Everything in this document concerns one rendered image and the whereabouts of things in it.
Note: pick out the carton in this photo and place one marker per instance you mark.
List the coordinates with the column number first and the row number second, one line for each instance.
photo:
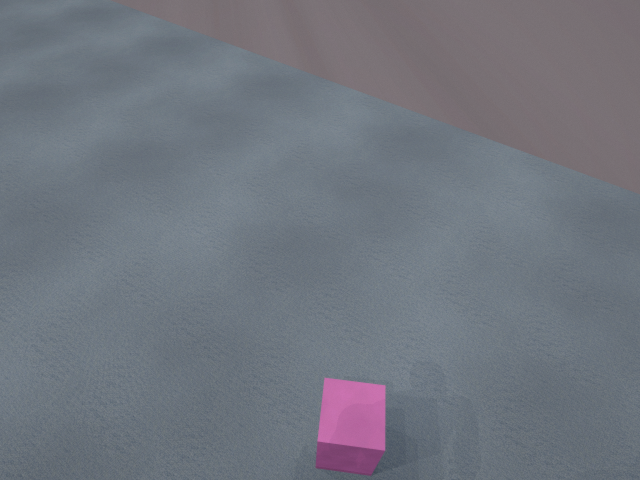
column 351, row 435

